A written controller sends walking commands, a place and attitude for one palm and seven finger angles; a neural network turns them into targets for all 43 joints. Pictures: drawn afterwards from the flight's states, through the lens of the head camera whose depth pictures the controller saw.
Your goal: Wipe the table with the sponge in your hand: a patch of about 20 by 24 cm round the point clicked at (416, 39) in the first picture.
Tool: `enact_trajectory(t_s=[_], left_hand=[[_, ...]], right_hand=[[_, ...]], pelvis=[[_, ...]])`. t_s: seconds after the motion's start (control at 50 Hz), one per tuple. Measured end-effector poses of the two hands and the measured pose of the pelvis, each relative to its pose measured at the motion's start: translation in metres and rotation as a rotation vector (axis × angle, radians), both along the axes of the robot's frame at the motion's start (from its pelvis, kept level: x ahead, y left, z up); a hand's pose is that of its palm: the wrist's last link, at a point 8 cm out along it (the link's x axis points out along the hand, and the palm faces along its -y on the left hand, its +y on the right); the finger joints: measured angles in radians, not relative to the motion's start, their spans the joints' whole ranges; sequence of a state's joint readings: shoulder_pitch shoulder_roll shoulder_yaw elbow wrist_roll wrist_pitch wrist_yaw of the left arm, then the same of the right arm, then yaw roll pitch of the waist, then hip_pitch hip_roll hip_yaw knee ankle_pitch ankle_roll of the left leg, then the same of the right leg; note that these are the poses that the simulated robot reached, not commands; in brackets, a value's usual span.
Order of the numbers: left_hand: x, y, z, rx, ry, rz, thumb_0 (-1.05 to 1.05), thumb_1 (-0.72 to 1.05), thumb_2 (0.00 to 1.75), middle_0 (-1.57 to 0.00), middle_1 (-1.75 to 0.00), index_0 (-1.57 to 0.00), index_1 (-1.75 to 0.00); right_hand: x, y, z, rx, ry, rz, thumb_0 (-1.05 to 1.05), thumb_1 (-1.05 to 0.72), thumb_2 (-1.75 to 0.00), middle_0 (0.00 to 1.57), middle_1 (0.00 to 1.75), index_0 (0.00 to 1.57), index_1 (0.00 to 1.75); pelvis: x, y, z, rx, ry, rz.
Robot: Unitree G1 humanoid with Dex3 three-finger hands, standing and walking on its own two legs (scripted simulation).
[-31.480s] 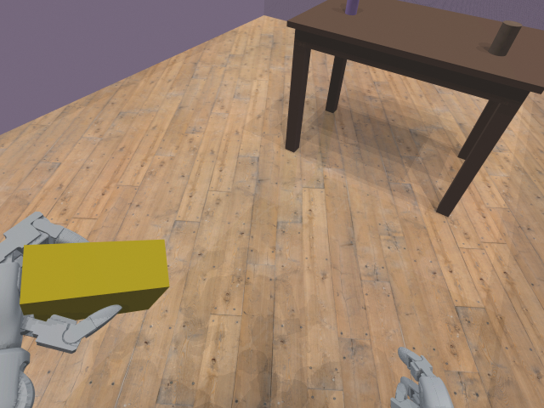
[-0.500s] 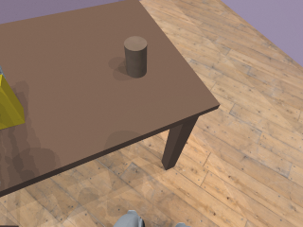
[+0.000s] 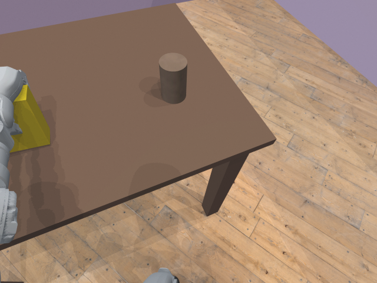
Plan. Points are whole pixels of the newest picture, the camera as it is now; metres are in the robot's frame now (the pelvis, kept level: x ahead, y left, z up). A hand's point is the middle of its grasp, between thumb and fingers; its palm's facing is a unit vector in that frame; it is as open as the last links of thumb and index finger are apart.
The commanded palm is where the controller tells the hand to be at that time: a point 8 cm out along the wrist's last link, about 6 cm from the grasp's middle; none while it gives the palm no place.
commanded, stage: slide across to the middle lane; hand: left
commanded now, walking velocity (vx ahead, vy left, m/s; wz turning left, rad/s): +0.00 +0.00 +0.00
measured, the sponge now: (14, 128) +0.42 +0.40 +0.04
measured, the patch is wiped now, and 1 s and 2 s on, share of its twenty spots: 0.25 0.35 0.60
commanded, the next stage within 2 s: wipe back along the middle lane in 0.18 s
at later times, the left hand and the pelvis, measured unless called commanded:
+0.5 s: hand (35, 104) +0.45 +0.34 +0.09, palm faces -0.13 +0.04 -0.99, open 9.8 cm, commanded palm +0.43 +0.31 +0.12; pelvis +0.03 -0.01 +0.01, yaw -1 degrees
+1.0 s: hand (41, 119) +0.41 +0.32 +0.08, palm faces -0.05 +0.03 -1.00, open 9.8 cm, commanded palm +0.38 +0.29 +0.11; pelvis +0.02 -0.01 +0.01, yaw -1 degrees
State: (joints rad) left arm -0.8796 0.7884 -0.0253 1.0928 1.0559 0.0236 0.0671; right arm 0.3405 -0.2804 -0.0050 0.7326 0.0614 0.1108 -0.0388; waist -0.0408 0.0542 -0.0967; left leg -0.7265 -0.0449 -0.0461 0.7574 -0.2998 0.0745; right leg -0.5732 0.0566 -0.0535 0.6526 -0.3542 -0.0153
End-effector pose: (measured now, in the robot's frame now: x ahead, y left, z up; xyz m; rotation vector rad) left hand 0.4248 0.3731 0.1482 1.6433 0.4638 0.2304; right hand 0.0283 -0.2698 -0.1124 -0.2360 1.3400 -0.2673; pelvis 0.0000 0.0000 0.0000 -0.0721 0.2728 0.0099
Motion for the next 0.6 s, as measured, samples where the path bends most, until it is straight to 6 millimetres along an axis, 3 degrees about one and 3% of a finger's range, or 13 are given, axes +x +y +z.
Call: enact_trajectory(t_s=[0.14, 0.3, 0.46, 0.6], left_hand=[[0.017, -0.024, -0.001, -0.026, -0.001, -0.030, 0.00, -0.53, 1.15, -0.76, -1.37, -0.77, -1.42], [0.023, -0.032, -0.007, -0.025, 0.003, -0.001, 0.00, -0.53, 1.15, -0.76, -1.37, -0.77, -1.42], [0.017, -0.039, -0.006, -0.022, -0.025, -0.006, 0.00, -0.52, 1.14, -0.74, -1.39, -0.75, -1.43], [0.003, -0.050, -0.008, -0.047, -0.057, -0.006, -0.01, -0.49, 1.13, -0.72, -1.41, -0.73, -1.45]], right_hand=[[0.015, 0.000, 0.000, 0.022, -0.026, -0.006, 0.00, -0.91, -0.90, 0.20, 0.30, 0.20, 0.30], [0.026, -0.003, -0.001, 0.049, -0.032, -0.015, 0.00, -0.91, -0.90, 0.20, 0.30, 0.20, 0.30], [0.036, -0.008, -0.002, 0.061, -0.030, -0.020, 0.00, -0.91, -0.90, 0.20, 0.30, 0.20, 0.30], [0.061, -0.007, 0.001, 0.075, -0.090, -0.004, 0.00, -0.91, -0.90, 0.20, 0.30, 0.20, 0.30]], pelvis=[[0.009, -0.002, 0.004, 0.009, -0.004, -0.012], [0.019, -0.006, 0.006, 0.015, -0.001, -0.023], [0.027, -0.009, 0.008, 0.020, -0.011, -0.026], [0.029, -0.009, 0.011, 0.026, -0.041, -0.025]])
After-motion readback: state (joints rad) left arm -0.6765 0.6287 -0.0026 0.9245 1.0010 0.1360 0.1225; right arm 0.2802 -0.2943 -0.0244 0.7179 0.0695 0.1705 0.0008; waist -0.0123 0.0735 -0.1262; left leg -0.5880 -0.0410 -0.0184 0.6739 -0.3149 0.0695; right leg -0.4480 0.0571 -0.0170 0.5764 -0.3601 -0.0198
